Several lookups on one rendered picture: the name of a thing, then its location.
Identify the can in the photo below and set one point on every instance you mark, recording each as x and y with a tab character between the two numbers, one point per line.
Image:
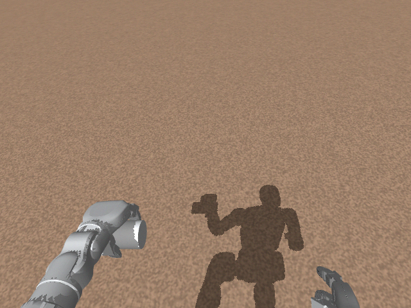
131	235

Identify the left robot arm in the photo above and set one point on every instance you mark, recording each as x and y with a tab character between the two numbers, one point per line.
72	269

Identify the left robot hand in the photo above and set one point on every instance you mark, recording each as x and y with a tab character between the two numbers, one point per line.
112	214

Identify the right robot hand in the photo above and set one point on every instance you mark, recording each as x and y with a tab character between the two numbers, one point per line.
342	295

